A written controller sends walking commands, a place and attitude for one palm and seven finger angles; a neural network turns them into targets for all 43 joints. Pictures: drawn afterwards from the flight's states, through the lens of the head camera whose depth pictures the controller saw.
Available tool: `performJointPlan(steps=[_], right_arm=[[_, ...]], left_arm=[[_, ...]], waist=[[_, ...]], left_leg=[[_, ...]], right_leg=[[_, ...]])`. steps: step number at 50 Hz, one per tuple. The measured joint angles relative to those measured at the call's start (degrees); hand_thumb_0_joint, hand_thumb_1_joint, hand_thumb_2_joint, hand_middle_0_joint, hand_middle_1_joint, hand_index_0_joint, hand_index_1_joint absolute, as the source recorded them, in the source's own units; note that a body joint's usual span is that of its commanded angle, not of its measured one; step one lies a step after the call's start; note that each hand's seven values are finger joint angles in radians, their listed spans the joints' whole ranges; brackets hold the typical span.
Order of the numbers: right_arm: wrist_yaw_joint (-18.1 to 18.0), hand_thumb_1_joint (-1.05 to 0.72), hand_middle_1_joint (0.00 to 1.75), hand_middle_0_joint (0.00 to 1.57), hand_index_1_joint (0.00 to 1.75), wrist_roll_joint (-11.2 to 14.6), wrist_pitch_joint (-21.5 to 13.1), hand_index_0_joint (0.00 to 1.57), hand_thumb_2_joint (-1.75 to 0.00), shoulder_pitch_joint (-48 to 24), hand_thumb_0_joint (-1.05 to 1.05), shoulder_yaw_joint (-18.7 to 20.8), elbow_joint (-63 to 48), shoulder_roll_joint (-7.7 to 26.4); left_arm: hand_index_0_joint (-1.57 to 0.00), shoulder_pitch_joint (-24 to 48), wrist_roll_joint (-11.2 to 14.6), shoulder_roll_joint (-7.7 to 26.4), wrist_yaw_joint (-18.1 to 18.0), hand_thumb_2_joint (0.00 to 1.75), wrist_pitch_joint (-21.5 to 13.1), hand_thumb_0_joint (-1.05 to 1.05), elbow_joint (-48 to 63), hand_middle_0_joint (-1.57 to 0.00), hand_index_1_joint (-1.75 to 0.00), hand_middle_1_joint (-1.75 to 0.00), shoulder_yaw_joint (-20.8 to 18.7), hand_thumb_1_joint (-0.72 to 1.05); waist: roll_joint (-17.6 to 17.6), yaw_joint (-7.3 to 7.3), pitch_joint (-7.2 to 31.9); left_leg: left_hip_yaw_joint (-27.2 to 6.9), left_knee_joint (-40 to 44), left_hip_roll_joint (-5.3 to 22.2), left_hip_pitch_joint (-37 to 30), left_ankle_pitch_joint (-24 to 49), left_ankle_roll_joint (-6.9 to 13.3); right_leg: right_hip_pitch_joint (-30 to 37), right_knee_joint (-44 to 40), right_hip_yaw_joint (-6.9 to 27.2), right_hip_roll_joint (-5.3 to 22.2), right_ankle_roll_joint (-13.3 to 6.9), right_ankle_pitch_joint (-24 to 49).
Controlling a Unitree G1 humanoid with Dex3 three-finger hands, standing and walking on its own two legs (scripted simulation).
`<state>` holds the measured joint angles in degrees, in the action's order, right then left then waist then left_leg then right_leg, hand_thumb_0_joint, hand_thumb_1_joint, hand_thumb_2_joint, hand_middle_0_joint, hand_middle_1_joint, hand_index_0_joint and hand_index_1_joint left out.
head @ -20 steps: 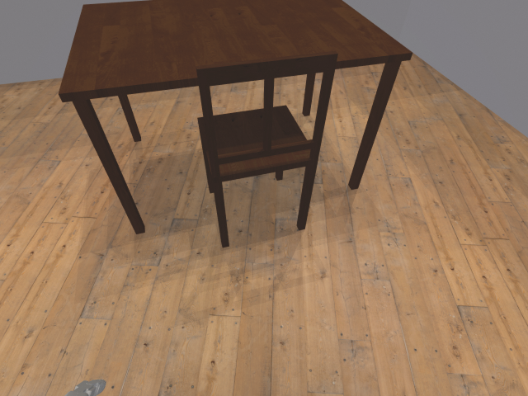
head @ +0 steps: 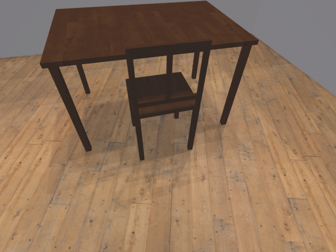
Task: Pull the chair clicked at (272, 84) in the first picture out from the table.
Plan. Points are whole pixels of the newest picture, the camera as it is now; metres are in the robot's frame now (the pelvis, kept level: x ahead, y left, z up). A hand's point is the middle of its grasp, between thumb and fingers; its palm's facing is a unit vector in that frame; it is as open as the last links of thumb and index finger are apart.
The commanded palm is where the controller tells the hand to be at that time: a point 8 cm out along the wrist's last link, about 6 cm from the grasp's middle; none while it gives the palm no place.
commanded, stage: stand and wait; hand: left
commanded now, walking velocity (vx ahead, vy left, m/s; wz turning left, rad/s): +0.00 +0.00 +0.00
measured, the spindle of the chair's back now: (169, 78) +0.93 +0.06 -0.11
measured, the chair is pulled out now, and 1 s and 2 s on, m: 0.00 0.00 0.00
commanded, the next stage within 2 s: look at it before walking up in 0.64 s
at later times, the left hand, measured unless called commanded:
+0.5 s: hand out of the picture +0.05 +0.24 -0.15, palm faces -0.02 -0.94 -0.34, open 7.4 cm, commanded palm none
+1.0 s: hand out of the picture +0.05 +0.24 -0.15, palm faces -0.02 -0.95 -0.32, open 7.4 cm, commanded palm none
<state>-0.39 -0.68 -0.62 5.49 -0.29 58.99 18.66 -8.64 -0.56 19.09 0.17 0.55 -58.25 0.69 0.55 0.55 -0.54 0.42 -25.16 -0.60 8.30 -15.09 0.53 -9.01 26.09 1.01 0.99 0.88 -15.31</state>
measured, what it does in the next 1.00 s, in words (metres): stands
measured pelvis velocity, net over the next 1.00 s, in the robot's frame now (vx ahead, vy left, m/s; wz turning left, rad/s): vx -0.02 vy -0.01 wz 0.00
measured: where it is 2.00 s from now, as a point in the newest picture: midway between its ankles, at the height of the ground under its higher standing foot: outside the picture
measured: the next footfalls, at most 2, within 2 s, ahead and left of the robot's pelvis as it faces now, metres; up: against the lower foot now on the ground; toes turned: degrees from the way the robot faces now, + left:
none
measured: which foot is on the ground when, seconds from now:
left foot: down 0.00-1.00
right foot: down 0.00-1.00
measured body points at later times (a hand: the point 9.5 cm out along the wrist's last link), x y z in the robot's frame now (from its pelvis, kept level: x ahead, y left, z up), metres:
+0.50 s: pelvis -0.02 -0.01 +0.00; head -0.03 -0.01 +0.45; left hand +0.05 +0.29 -0.13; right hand +0.04 -0.30 -0.13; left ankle -0.02 +0.11 -0.74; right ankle -0.01 -0.13 -0.74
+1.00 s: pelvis -0.02 -0.01 +0.00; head -0.02 -0.01 +0.45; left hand +0.05 +0.28 -0.13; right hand +0.05 -0.30 -0.13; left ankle -0.02 +0.11 -0.74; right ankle -0.01 -0.13 -0.74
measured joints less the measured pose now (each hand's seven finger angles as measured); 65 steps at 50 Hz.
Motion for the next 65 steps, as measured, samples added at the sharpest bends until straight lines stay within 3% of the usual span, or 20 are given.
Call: performJointPlan(steps=[27,65], right_arm=[[0.29,-0.90,0.30,0.21,0.30,0.20,0.06,0.21,-0.90,2.79,0.01,-0.01,5.09,0.42],[0.16,-0.90,0.30,0.21,0.30,0.30,-0.36,0.21,-0.90,1.21,0.01,-0.13,5.07,0.39]], left_arm=[[-0.20,0.22,0.08,0.23,0.14,0.90,-0.53,0.00,-3.74,-0.20,-0.30,-0.30,-0.21,0.91],[-0.20,0.39,0.03,0.53,0.05,0.90,-0.86,0.00,-4.28,-0.20,-0.30,-0.30,-0.35,0.91]], waist=[[-0.68,-0.69,-0.30],[-0.33,-0.31,-0.40]], left_leg=[[-0.19,3.30,1.03,-0.09,3.77,-0.97],[-0.12,4.92,0.97,-1.19,3.93,-0.86]], right_leg=[[0.05,-3.34,-0.20,-1.01,-0.86,3.83],[1.25,-5.21,-0.12,-0.94,-0.68,4.16]])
